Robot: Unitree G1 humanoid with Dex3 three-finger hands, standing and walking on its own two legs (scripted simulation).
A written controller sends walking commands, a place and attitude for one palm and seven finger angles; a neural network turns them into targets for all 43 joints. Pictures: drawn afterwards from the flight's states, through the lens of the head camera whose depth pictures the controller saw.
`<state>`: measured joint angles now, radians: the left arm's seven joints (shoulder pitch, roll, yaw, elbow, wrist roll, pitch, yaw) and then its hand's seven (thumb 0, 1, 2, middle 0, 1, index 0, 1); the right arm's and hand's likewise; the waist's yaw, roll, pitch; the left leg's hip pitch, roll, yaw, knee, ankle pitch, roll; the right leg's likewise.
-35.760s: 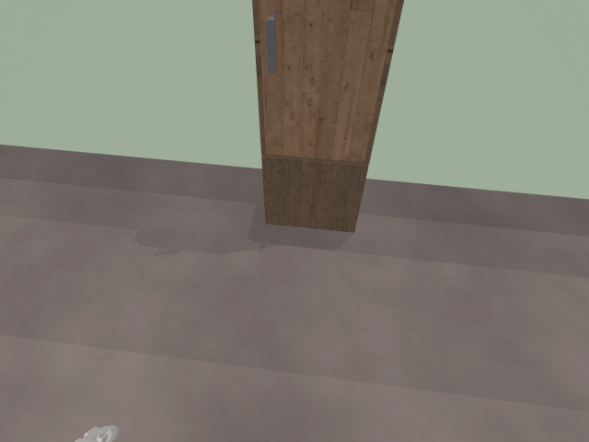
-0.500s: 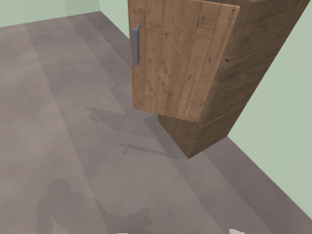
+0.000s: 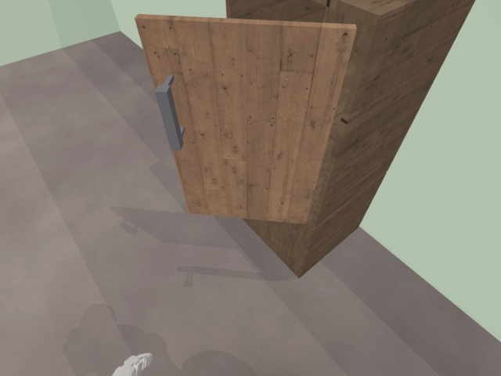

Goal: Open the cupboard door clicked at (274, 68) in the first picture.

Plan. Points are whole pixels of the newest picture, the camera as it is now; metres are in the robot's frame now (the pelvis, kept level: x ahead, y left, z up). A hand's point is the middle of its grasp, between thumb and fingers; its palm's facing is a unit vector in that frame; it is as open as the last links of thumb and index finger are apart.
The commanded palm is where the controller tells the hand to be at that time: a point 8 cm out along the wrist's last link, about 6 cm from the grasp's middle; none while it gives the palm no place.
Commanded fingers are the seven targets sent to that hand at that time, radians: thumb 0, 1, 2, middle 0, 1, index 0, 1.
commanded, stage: come to a stop and stand still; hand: left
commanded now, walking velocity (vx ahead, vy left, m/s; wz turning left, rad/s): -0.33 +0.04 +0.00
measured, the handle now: (173, 113) +0.59 +0.17 +0.08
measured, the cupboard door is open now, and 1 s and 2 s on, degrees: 44 44 44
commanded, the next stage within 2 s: look again from close up in 0.82 s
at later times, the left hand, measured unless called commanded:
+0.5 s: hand out of the picture +0.04 +0.20 -0.16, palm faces +0.03 -0.97 -0.25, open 7.4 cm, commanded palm none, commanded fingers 0.00 0.90 0.90 -0.20 -0.30 -0.20 -0.30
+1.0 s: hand out of the picture +0.02 +0.21 -0.17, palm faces -0.04 -0.98 -0.21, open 7.4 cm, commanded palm none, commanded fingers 0.00 0.90 0.90 -0.20 -0.30 -0.20 -0.30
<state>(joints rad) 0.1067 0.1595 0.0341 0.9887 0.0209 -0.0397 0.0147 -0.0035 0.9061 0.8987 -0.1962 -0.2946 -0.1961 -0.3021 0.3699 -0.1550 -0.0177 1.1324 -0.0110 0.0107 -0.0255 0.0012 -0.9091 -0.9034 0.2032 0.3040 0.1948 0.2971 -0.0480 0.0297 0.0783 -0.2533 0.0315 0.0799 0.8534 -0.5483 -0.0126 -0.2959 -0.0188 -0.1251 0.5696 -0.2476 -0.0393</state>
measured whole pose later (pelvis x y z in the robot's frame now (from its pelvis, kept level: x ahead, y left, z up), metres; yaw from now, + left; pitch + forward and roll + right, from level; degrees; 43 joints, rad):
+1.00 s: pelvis +0.00 +0.03 +0.01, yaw -2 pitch +0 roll -1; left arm 0.25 0.18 -0.01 1.11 0.02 -0.02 0.05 0.00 0.91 0.90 -0.20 -0.29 -0.20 -0.30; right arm 0.26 -0.18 0.00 1.08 -0.02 -0.01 -0.02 0.00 -0.91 -0.90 0.20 0.30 0.20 0.30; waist -0.01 0.00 0.04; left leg -0.20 -0.01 0.07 0.47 -0.27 0.04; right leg -0.20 -0.02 -0.03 0.45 -0.24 0.01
